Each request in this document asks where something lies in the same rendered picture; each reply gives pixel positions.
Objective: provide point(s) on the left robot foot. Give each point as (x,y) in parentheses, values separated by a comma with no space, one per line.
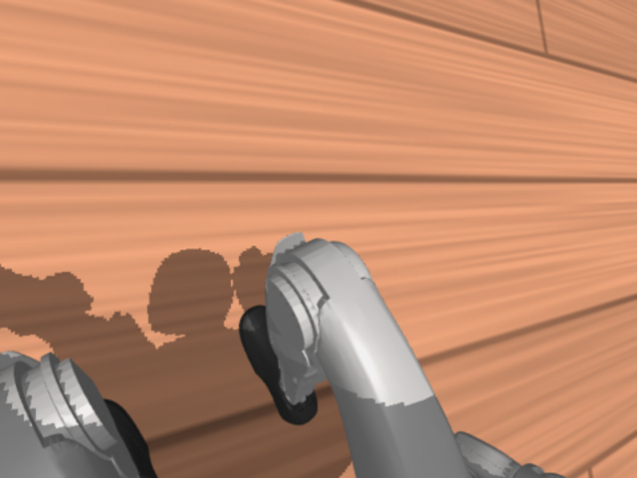
(132,439)

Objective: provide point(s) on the right robot hand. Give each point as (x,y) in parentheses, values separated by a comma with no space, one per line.
(484,460)

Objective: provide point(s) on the right robot foot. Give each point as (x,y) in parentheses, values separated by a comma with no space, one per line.
(255,340)

